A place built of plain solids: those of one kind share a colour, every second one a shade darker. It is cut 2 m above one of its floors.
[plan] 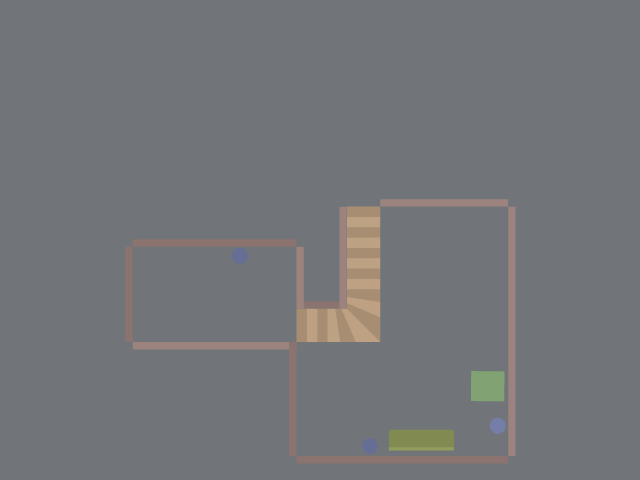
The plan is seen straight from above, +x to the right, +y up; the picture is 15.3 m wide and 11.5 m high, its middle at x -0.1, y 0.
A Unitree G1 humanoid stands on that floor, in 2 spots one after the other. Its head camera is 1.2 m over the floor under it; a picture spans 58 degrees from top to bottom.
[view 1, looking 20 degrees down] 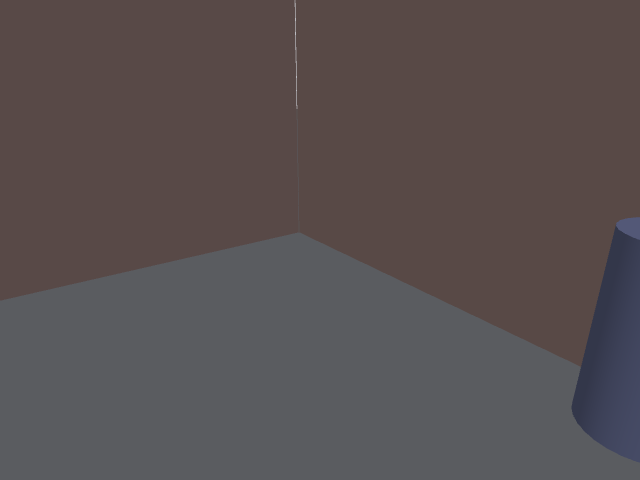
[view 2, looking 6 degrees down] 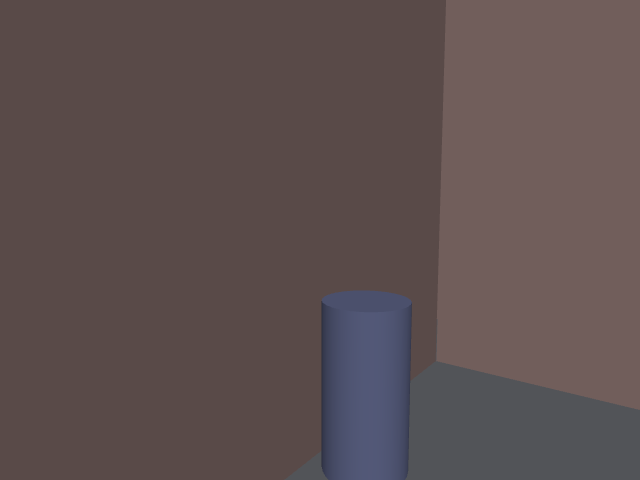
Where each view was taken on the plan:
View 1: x -1.66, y -2.07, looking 144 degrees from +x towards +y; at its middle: wall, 3.45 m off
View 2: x -3.59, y -1.31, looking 37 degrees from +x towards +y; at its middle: wall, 1.93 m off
